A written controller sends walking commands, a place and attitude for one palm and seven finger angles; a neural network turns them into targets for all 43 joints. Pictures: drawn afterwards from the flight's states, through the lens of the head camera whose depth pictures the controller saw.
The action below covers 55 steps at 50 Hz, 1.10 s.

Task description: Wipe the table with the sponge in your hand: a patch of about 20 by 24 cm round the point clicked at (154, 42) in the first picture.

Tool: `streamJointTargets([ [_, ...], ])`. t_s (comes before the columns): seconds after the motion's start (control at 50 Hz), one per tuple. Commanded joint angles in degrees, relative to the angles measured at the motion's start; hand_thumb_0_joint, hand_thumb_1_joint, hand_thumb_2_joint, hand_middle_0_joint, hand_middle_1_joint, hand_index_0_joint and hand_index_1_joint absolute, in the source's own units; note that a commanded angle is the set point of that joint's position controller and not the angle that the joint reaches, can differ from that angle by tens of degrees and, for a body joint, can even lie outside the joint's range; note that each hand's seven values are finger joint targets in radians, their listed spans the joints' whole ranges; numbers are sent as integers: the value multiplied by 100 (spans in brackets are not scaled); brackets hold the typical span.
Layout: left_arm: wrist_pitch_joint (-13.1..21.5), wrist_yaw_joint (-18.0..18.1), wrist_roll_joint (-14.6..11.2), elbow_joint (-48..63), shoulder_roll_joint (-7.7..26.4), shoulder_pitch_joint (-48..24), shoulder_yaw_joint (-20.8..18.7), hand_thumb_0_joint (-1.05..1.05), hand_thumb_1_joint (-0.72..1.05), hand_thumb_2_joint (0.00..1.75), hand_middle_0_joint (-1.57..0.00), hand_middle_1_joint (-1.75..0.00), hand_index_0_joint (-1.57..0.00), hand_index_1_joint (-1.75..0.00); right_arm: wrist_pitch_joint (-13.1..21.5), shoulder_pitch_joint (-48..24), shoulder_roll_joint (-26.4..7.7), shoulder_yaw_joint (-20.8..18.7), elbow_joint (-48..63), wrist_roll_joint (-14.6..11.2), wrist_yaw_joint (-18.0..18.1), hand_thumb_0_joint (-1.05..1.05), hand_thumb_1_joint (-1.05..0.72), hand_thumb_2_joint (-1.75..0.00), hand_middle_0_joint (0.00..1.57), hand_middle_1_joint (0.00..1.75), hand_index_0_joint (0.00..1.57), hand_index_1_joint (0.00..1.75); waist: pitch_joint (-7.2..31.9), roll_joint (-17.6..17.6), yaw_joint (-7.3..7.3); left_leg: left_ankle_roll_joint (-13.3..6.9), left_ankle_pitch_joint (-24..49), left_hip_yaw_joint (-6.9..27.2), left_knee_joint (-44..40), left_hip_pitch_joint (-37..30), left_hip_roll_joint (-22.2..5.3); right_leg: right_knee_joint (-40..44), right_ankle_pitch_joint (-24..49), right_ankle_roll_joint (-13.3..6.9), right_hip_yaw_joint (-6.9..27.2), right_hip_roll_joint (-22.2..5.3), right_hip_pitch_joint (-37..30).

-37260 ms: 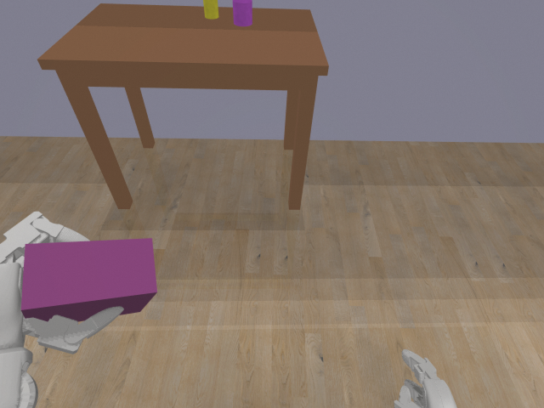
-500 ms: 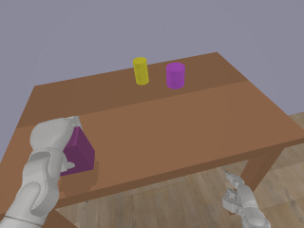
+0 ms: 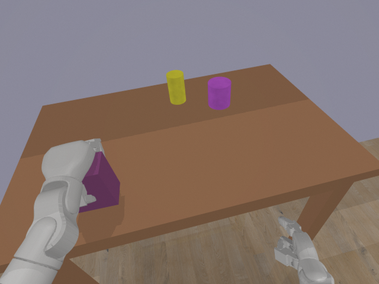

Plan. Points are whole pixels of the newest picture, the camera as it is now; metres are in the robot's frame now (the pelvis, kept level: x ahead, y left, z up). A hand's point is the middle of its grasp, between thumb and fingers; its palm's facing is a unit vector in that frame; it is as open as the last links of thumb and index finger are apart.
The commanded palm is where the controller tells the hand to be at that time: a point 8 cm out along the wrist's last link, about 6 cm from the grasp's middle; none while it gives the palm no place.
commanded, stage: lower the sponge onto the table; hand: left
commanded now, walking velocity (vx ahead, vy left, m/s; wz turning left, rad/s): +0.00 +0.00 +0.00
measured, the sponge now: (90, 188) +0.26 +0.28 +0.07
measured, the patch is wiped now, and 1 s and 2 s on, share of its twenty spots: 0.00 0.00 0.05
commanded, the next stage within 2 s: wipe forward along the first lane in 1.46 s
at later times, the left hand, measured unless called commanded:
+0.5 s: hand (86, 178) +0.27 +0.28 +0.10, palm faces +0.02 -0.08 -1.00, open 9.9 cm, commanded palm +0.24 +0.27 +0.17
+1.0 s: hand (95, 186) +0.26 +0.26 +0.08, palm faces +0.00 -0.08 -1.00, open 9.9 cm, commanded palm +0.24 +0.26 +0.15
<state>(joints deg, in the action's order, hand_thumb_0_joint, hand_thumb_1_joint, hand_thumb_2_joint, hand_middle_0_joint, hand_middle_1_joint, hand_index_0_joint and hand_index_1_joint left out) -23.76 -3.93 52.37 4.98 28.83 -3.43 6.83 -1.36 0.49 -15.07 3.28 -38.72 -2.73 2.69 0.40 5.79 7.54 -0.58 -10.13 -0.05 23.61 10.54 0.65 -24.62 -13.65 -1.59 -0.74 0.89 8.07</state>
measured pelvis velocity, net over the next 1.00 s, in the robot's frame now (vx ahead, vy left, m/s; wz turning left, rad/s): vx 0.01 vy -0.01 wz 0.00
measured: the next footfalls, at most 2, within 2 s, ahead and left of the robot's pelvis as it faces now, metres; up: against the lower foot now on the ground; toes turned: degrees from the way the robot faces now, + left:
none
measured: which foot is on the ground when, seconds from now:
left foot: down 0.00-1.00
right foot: down 0.00-1.00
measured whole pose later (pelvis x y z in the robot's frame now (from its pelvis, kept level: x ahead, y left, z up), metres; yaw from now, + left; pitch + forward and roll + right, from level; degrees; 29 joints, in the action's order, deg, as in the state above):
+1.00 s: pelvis +0.01 -0.01 +0.00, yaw +0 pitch -2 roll +0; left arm -21.0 -0.4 53.7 3.7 26.3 1.6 7.5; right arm -1.1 2.1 -15.1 2.1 -38.2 -2.4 2.6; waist 1.1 5.7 7.0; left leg -0.1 -11.6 0.3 24.9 11.5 0.2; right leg -25.3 -14.8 -2.1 -0.9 1.4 8.8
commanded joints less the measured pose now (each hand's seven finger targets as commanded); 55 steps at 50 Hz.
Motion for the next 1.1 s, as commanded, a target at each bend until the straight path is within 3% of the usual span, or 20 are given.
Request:
streamJointTargets([
  [0.0, 76, 256, 208, 992, 1364, -1798, -917, 0, 10, 130, -120, -160, -120, -160, 344, -1271, -532, -206, 1005, -30, 89, 0, -90, -90, 20, 30, 20, 30, 1180, -216, -43, -123, 784, 219, -211, -626, 98, 504, 617, -222, 294, 11, 67],
  [0.02, 74, 258, 234, 1081, 1550, -1789, -1091, 0, 10, 130, -120, -160, -120, -160, 366, -1380, -527, -188, 1036, -28, 91, 0, -90, -90, 20, 30, 20, 30, 1145, -150, -1, -120, 735, 263, -221, -657, 99, 516, 549, -287, 451, 61, 73],
  [0.04, 119, 244, 215, 1234, 1270, -1891, -834, 0, 10, 130, -120, -160, -120, -160, 392, -1326, -484, -173, 1095, -32, 79, 0, -90, -90, 20, 30, 20, 30, 1322, -117, -37, -134, 839, 211, -188, -665, 105, 458, 647, -247, 266, 10, -12],
  [0.16, 174, 249, 235, 1194, 1102, -1817, -699, 0, 10, 130, -120, -160, -120, -160, 403, -1257, -480, -182, 1053, -37, 48, 0, -90, -90, 20, 30, 20, 30, 1227, -220, -70, -107, 891, 243, -225, -678, 68, 465, 683, -239, 224, 29, 81],
  [0.22, 106, 318, 257, 1210, 1372, -1606, -1012, 0, 10, 130, -120, -160, -120, -160, 367, -1343, -517, -207, 1063, -23, 42, 0, -90, -90, 20, 30, 20, 30, 1199, -155, 28, -101, 845, 279, -267, -660, 70, 458, 658, -295, 365, 83, 2],
  [0.24, 76, 321, 255, 1173, 1078, -1638, -770, 0, 10, 130, -120, -160, -120, -160, 372, -1283, -489, -194, 1096, -19, 31, 0, -90, -90, 20, 30, 20, 30, 1300, -299, 2, -123, 959, 212, -217, -634, 83, 423, 781, -258, 204, 42, -45],
  [0.32, -23, 365, 289, 1082, 1492, -1433, -1148, 0, 10, 130, -120, -160, -120, -160, 308, -1354, -555, -207, 1046, -18, 26, 0, -90, -90, 20, 30, 20, 30, 1231, -300, 32, -113, 983, 234, -188, -623, 81, 435, 878, -284, 423, 74, -52],
  [0.34, -51, 347, 266, 1070, 1179, -1495, -875, 0, 10, 130, -120, -160, -120, -160, 303, -1304, -509, -187, 1093, -20, 23, 0, -90, -90, 20, 30, 20, 30, 1266, -332, 1, -131, 1023, 175, -172, -576, 94, 408, 922, -242, 237, 25, -82],
  [0.46, 143, 289, 292, 1140, 1057, -1547, -677, 0, 10, 130, -120, -160, -120, -160, 362, -1196, -485, -194, 1088, -29, 50, 0, -90, -90, 20, 30, 20, 30, 1270, -176, -85, -146, 1014, 213, -112, -694, 103, 419, 849, -238, 226, 42, 66],
  [0.62, 322, 509, 293, 1292, 1327, -1112, -1099, 0, 10, 130, -120, -160, -120, -160, 371, -1168, -529, -263, 1101, 21, 37, 0, -90, -90, 20, 30, 20, 30, 1361, -172, 27, -137, 1203, 215, -62, -730, 94, 367, 1170, -281, 387, 83, -45],
  [0.68, 223, 558, 290, 958, 968, -1040, -818, 0, 10, 130, -120, -160, -120, -160, 325, -1054, -533, -284, 1043, 5, 28, 0, -90, -90, 20, 30, 20, 30, 1131, -343, -52, -132, 1169, 160, -55, -585, 85, 401, 1126, -218, 217, 45, 94],
  [0.72, 168, 608, 298, 1052, 1283, -998, -1100, 0, 10, 130, -120, -160, -120, -160, 329, -1183, -550, -283, 1059, -2, 33, 0, -90, -90, 20, 30, 20, 30, 1190, -318, 11, -135, 1062, 198, -80, -614, 87, 390, 1001, -262, 374, 86, 38],
  [0.74, 152, 591, 291, 1107, 948, -1131, -771, 0, 10, 130, -120, -160, -120, -160, 336, -1145, -515, -265, 1117, -14, 35, 0, -90, -90, 20, 30, 20, 30, 1277, -289, -48, -157, 1100, 124, -37, -591, 105, 367, 1061, -214, 222, 32, 33],
  [0.82, 184, 578, 352, 1121, 1078, -1138, -800, 0, 10, 130, -120, -160, -120, -160, 343, -1196, -534, -272, 1086, -19, 41, 0, -90, -90, 20, 30, 20, 30, 1147, -205, -59, -151, 988, 206, -49, -644, 104, 397, 917, -259, 378, 88, 162],
  [0.84, 211, 567, 300, 1133, 807, -1136, -588, 0, 10, 130, -120, -160, -120, -160, 367, -1079, -492, -274, 1137, -16, 44, 0, -90, -90, 20, 30, 20, 30, 1278, -309, -81, -182, 1017, 144, -22, -610, 104, 350, 964, -206, 166, 41, 94],
  [0.92, 298, 634, 360, 1156, 1131, -985, -899, 0, 10, 130, -120, -160, -120, -160, 354, -1125, -529, -295, 1087, 8, 52, 0, -90, -90, 20, 30, 20, 30, 1244, -228, -34, -157, 1018, 186, -16, -666, 112, 387, 980, -250, 400, 89, 118],
  [1.0, 313, 714, 321, 928, 997, -865, -877, 0, 10, 130, -120, -160, -120, -160, 317, -977, -537, -328, 1040, 3, 45, 0, -90, -90, 20, 30, 20, 30, 1244, -379, -52, -159, 1139, 129, 21, -562, 104, 328, 1215, -194, 246, 46, 71],
  [1.02, 285, 744, 345, 920, 1287, -855, -1119, 0, 10, 130, -120, -160, -120, -160, 326, -1086, -566, -316, 1030, 6, 51, 0, -90, -90, 20, 30, 20, 30, 1156, -335, -23, -151, 1012, 168, 8, -563, 119, 384, 1036, -245, 432, 93, 112],
  [1.04, 266, 735, 323, 911, 880, -974, -766, 0, 10, 130, -120, -160, -120, -160, 333, -1063, -508, -293, 1083, -3, 53, 0, -90, -90, 20, 30, 20, 30, 1163, -317, -80, -166, 988, 105, 14, -521, 119, 368, 1004, -199, 243, 43, 140],
  [1.08, 292, 729, 318, 778, 819, -874, -702, 0, 10, 130, -120, -160, -120, -160, 333, -999, -533, -333, 1029, -6, 55, 0, -90, -90, 20, 30, 20, 30, 1121, -345, -94, -164, 965, 119, 17, -549, 104, 393, 969, -186, 229, 54, 212],
])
